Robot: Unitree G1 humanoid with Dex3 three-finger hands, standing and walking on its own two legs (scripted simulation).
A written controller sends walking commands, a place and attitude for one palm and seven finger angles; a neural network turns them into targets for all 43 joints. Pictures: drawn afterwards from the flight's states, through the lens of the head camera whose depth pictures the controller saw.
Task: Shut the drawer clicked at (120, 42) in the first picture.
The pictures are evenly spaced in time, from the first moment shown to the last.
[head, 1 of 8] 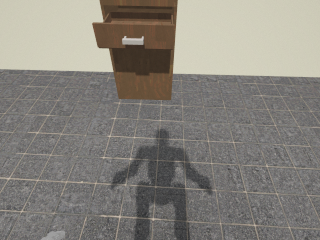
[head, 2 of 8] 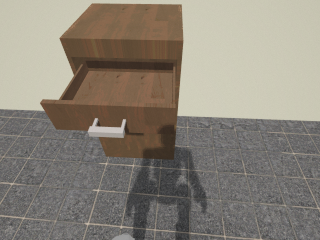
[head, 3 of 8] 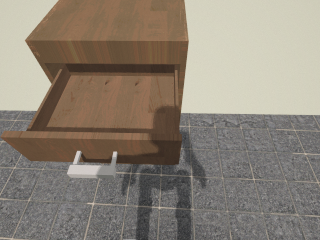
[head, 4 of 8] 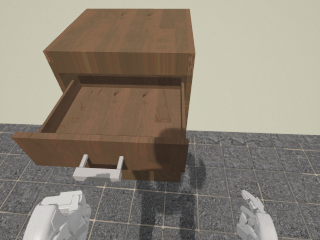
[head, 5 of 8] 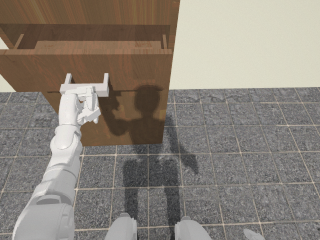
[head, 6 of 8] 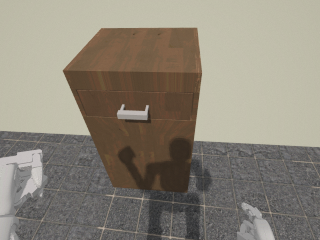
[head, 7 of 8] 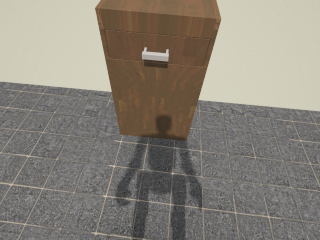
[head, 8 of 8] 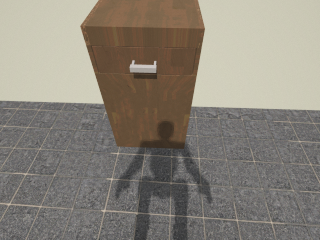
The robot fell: no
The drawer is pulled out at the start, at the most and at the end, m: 0.30 0.30 0.00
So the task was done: yes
